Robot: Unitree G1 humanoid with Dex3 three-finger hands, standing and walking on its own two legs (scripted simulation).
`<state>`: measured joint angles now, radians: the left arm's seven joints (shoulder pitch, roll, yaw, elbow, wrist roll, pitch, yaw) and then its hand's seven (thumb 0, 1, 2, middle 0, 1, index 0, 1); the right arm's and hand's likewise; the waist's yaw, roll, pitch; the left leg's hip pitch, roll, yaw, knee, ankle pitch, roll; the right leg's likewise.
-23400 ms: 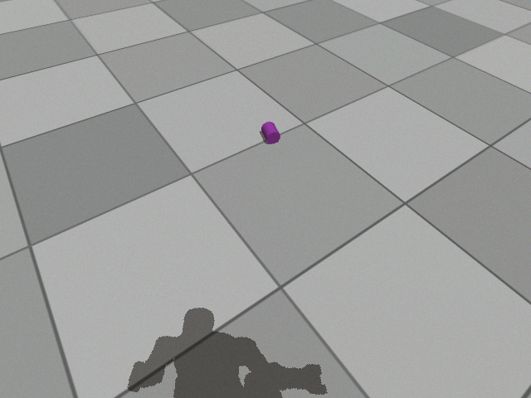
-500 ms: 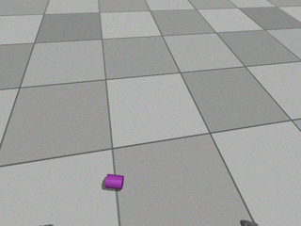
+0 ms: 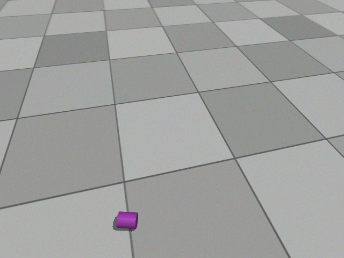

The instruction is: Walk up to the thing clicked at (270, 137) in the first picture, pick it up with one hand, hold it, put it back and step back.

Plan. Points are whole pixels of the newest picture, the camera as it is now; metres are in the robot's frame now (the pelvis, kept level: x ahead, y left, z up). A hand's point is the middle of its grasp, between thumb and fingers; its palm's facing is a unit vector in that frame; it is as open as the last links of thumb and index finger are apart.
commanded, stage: walk up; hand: left
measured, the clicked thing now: (127, 220) +0.47 +0.23 -0.73
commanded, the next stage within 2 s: none
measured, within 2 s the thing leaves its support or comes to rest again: neither
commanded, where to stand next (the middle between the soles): +0.07 +0.00 m, yaw -1 degrees
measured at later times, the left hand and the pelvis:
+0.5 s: hand out of the picture +0.15 +0.25 -0.13, palm faces -0.01 -0.89 -0.46, open 7.4 cm; pelvis +0.03 -0.01 -0.01, yaw +0 degrees
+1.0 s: hand out of the picture +0.01 +0.32 -0.17, palm faces -0.06 -0.94 -0.33, open 7.4 cm; pelvis -0.03 +0.04 +0.00, yaw -3 degrees
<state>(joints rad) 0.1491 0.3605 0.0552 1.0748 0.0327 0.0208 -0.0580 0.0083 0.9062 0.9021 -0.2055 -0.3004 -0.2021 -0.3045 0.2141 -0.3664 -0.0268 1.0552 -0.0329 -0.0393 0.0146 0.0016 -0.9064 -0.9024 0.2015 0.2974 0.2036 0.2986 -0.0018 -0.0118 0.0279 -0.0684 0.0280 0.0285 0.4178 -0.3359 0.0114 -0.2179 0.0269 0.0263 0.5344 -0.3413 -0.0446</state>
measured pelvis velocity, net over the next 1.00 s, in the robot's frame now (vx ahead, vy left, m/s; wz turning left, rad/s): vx -0.03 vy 0.04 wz -0.05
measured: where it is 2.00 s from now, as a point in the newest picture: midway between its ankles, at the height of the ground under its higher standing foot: outside the picture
